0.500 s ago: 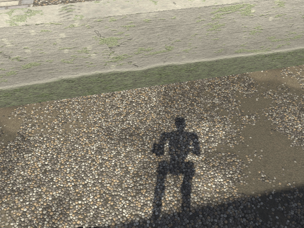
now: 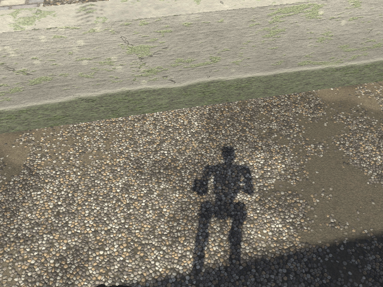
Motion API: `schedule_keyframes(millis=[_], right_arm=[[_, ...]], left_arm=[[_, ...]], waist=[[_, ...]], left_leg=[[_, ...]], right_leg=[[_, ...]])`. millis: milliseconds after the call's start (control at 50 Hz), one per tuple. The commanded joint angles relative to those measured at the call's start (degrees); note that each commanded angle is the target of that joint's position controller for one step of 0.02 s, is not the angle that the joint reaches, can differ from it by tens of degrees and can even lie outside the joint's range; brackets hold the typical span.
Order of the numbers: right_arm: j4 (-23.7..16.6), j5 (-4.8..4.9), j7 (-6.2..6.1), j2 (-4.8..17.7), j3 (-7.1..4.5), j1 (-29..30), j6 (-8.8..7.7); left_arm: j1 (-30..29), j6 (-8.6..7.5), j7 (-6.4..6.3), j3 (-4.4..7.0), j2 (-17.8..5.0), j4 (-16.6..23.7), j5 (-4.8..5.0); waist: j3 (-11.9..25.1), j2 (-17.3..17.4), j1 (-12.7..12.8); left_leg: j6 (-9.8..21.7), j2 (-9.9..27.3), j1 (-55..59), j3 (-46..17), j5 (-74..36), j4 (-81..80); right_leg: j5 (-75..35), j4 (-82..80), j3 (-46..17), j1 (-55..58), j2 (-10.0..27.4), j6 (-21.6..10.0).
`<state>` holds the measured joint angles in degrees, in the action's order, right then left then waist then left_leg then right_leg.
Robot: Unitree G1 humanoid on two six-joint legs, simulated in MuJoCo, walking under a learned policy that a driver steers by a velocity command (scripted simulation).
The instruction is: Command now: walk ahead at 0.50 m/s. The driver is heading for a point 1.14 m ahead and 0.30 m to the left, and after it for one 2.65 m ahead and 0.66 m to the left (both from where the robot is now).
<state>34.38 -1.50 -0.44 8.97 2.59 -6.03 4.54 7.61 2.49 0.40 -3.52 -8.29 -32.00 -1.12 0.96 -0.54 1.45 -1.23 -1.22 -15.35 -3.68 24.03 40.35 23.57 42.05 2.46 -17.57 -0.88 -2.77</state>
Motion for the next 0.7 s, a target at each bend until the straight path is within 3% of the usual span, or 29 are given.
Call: schedule_keyframes(millis=[20,40,60,80,100,120,160,180,220,240,260,300,320,340,360,380,400,440,460,480,500,520,560,580,600,620,660,680,700], right_arm=[[-4.8,0.22,-0.23,2.9,-0.88,3.9,-1.46],[-6.3,0.19,-0.11,3.7,-0.86,7.4,-0.85],[-5.9,-0.06,-0.04,4.2,-1.17,6.5,-0.64],[-4.5,0.13,-0.17,3.4,-1.12,3.0,-1.13],[-4.8,0.13,-0.09,2.8,-0.77,3.9,-1.25],[-6.2,0.06,-0.01,3.7,-0.8,7.0,-0.85],[-5.8,-0.15,-0.06,4.3,-1.23,5.8,-0.67],[-4.4,0.14,-0.26,3.4,-1.13,2.6,-1.23],[-4.8,0.16,-0.14,2.8,-0.78,4.4,-1.48],[-6.2,0.19,-0.03,3.9,-0.84,7.3,-0.92],[-5.8,-0.08,-0.02,4.4,-1.17,6.2,-0.71],[-5.7,-0.2,-0.12,4.2,-1.21,5.3,-0.69],[-4.2,0.14,-0.33,3.4,-1.15,2.4,-1.33],[-4.7,0.22,-0.25,2.9,-0.86,3.9,-1.44],[-4.8,0.2,-0.17,2.8,-0.78,4.6,-1.43],[-6.2,0.19,-0.04,3.8,-0.83,7.4,-0.85],[-5.8,-0.09,-0.01,4.3,-1.15,6.2,-0.63],[-5.7,-0.22,-0.1,4.2,-1.2,5.3,-0.64],[-4.2,0.13,-0.32,3.4,-1.15,2.4,-1.3],[-4.7,0.22,-0.25,2.9,-0.87,3.9,-1.41],[-4.8,0.2,-0.17,2.8,-0.78,4.6,-1.41],[-6.2,0.2,-0.05,3.8,-0.83,7.4,-0.84],[-5.7,-0.19,-0.02,4.3,-1.15,5.6,-0.57],[-4.3,0.1,-0.25,3.4,-1.12,2.4,-1.23],[-4.6,0.16,-0.21,2.9,-0.81,3.6,-1.42],[-6.2,0.13,-0.13,3.8,-0.85,7.2,-0.9],[-5.8,-0.14,-0.09,4.3,-1.2,5.9,-0.57],[-4.4,0.14,-0.27,3.3,-1.09,2.6,-1.12],[-4.7,0.16,-0.2,2.8,-0.79,3.8,-1.32]], left_arm=[[-3.6,-0.91,-0.82,1.17,-4.1,4.8,0.87],[-7.4,-0.79,-0.08,0.97,-3.6,6.4,0.41],[-5.6,-0.87,0.17,0.96,-3.1,6.0,-0.18],[-1.8,-0.81,-0.56,1.04,-3.6,4.6,0.44],[-3.7,-0.61,-0.77,1.05,-4.0,5.0,0.78],[-7.1,-0.73,-0.03,0.91,-3.5,6.5,0.26],[-4.4,-1.04,0.28,0.99,-3.2,5.6,-0.42],[-1.2,-1.05,-0.59,1.06,-3.7,4.4,0.4],[-4.4,-0.62,-0.91,1.15,-4.1,5.3,0.89],[-7.4,-0.62,-0.1,0.92,-3.6,6.6,0.41],[-5.2,-0.77,0.16,0.96,-3.2,6.1,-0.28],[-3.9,-1.2,0.28,1.02,-3.2,5.4,-0.54],[-0.9,-1.24,-0.62,1.1,-3.6,4.2,0.39],[-3.4,-0.94,-0.84,1.16,-4.0,4.8,0.86],[-4.5,-0.62,-0.95,1.15,-4.1,5.3,0.95],[-7.4,-0.61,-0.12,0.91,-3.6,6.6,0.44],[-5.2,-0.75,0.15,0.94,-3.1,6.1,-0.26],[-3.9,-1.2,0.28,1.01,-3.1,5.4,-0.53],[-0.9,-1.25,-0.61,1.09,-3.6,4.2,0.4],[-3.4,-0.95,-0.84,1.15,-4.0,4.8,0.87],[-4.4,-0.63,-0.95,1.14,-4.1,5.3,0.96],[-7.4,-0.62,-0.13,0.91,-3.6,6.6,0.45],[-4.2,-0.97,0.28,0.92,-3.1,5.7,-0.48],[-0.8,-1.08,-0.58,1.05,-3.6,4.4,0.31],[-3.0,-0.92,-0.82,1.11,-4.0,4.9,0.76],[-6.9,-0.88,-0.11,0.97,-3.6,6.4,0.29],[-4.3,-1.05,0.24,0.97,-3.2,5.6,-0.4],[-1.0,-1.04,-0.6,1.03,-3.6,4.4,0.38],[-3.2,-0.87,-0.82,1.08,-3.9,4.9,0.79]], waist=[[4.3,-0.7,-0.8],[-0.3,-0.5,0.0],[2.9,0.1,0.5],[7.1,-0.3,-0.5],[3.2,-1.3,-0.9],[-0.2,-0.8,0.1],[4.1,0.3,0.6],[8.3,0.0,-0.5],[2.3,-1.1,-0.9],[-1.0,-0.5,0.1],[2.4,0.1,0.5],[5.2,0.2,0.6],[9.4,0.2,-0.4],[4.3,-0.7,-0.8],[2.1,-1.1,-0.9],[-1.0,-0.6,0.0],[2.4,0.0,0.5],[5.2,0.1,0.6],[9.4,0.1,-0.4],[4.3,-0.8,-0.8],[2.1,-1.2,-0.9],[-1.1,-0.7,0.0],[3.8,0.0,0.6],[8.6,0.0,-0.4],[4.3,-0.8,-0.8],[-0.1,-0.5,0.1],[3.9,0.2,0.6],[8.2,-0.2,-0.5],[4.2,-1.0,-0.8]], left_leg=[[1.5,0.0,3.2,-0.2,-8.0,-4.6],[1.4,1.0,0.0,-1.0,-18.2,-4.2],[1.6,1.2,1.3,-1.4,-19.6,-3.7],[1.5,0.2,4.4,-0.4,-9.0,-3.9],[1.4,-0.1,2.7,-0.2,-7.8,-4.5],[1.4,1.0,0.1,-1.1,-18.4,-4.2],[1.6,1.2,1.9,-1.4,-20.5,-3.4],[1.5,0.3,4.9,-0.5,-9.4,-3.9],[1.5,-0.1,2.2,-0.4,-7.4,-4.8],[1.4,0.9,-0.3,-1.1,-18.3,-4.2],[1.6,1.2,1.1,-1.6,-20.1,-3.7],[1.6,1.4,2.3,-1.5,-21.4,-3.4],[1.5,0.3,5.3,-0.5,-9.7,-3.9],[1.5,-0.1,3.1,-0.2,-8.1,-4.5],[1.5,-0.1,2.1,-0.3,-7.3,-4.7],[1.4,0.8,-0.3,-1.1,-18.3,-4.1],[1.6,1.2,1.0,-1.5,-20.0,-3.6],[1.6,1.3,2.3,-1.5,-21.2,-3.3],[1.5,0.3,5.3,-0.5,-9.6,-3.8],[1.4,-0.1,3.0,-0.2,-8.0,-4.4],[1.4,-0.2,2.0,-0.3,-7.2,-4.6],[1.3,0.8,-0.4,-1.1,-18.2,-4.0],[1.6,1.2,1.6,-1.5,-20.9,-3.3],[1.5,0.3,4.9,-0.6,-9.7,-3.8],[1.5,-0.1,3.0,-0.4,-8.2,-4.5],[1.4,0.9,-0.1,-1.2,-18.7,-4.1],[1.6,1.1,1.6,-1.4,-20.7,-3.2],[1.4,0.2,4.6,-0.6,-9.5,-3.7],[1.4,-0.2,2.8,-0.3,-8.0,-4.3]], right_leg=[[-9.1,-10.5,-5.8,-0.5,4.1,-0.8],[-19.1,-7.6,-3.7,-2.5,3.9,-0.7],[-20.3,-6.7,-3.2,-0.9,3.8,-0.7],[-10.4,-9.6,-5.1,0.5,4.1,-0.8],[-8.6,-10.8,-5.9,-1.5,4.2,-0.9],[-18.8,-7.6,-3.7,-2.5,3.8,-0.8],[-20.6,-6.3,-2.9,-0.5,3.6,-0.5],[-10.4,-9.3,-4.9,1.0,4.0,-0.7],[-8.0,-11.2,-6.2,-1.5,4.4,-1.0],[-18.7,-7.7,-3.8,-2.8,3.9,-0.8],[-19.9,-6.7,-3.0,-1.1,3.7,-0.7],[-20.8,-6.0,-2.6,0.0,3.5,-0.4],[-10.7,-9.0,-4.6,1.8,3.9,-0.6],[-9.2,-10.4,-5.5,-0.4,4.2,-0.8],[-8.2,-11.1,-6.1,-1.6,4.5,-1.0],[-18.9,-7.7,-3.7,-2.8,4.0,-0.8],[-20.1,-6.7,-3.0,-1.2,3.8,-0.7],[-20.8,-6.0,-2.6,0.0,3.6,-0.5],[-10.7,-9.0,-4.6,1.8,4.0,-0.7],[-9.1,-10.4,-5.5,-0.5,4.3,-0.8],[-8.1,-11.2,-6.1,-1.7,4.6,-1.0],[-18.8,-7.7,-3.6,-2.9,4.1,-0.8],[-20.5,-6.2,-2.6,-0.7,3.7,-0.6],[-10.4,-9.1,-4.5,1.3,4.0,-0.7],[-8.7,-10.3,-5.4,-0.6,4.2,-0.8],[-18.9,-7.4,-3.4,-2.3,3.9,-0.7],[-20.7,-6.2,-2.5,-0.6,3.8,-0.5],[-10.4,-9.2,-4.5,0.9,4.1,-0.7],[-8.7,-10.4,-5.4,-0.8,4.3,-0.9]])
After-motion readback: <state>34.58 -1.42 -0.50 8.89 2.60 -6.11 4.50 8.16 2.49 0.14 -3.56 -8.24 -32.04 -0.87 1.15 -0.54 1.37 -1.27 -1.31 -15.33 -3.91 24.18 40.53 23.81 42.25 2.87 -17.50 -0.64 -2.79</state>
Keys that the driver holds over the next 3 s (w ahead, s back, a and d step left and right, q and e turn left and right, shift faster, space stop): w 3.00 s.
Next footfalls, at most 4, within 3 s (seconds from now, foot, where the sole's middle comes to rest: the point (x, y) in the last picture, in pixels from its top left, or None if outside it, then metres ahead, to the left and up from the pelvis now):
none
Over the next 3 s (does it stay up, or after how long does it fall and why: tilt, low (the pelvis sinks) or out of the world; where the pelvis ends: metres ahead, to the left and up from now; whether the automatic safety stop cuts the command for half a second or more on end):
stays up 0.00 0.00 0.00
